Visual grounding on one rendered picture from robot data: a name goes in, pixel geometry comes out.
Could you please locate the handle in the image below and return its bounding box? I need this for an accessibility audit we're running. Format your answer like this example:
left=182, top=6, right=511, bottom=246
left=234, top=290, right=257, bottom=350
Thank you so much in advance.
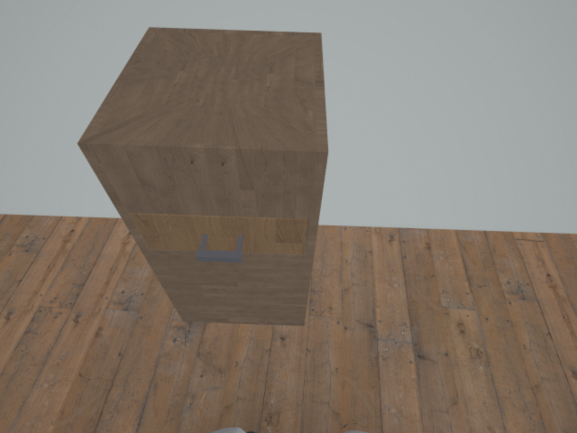
left=196, top=234, right=243, bottom=263

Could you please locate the drawer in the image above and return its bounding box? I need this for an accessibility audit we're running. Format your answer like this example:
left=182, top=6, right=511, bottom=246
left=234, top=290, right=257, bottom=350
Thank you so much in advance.
left=131, top=213, right=307, bottom=254

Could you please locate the cabinet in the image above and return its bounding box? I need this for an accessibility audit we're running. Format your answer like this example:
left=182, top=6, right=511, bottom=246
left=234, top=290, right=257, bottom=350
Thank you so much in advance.
left=78, top=27, right=328, bottom=326

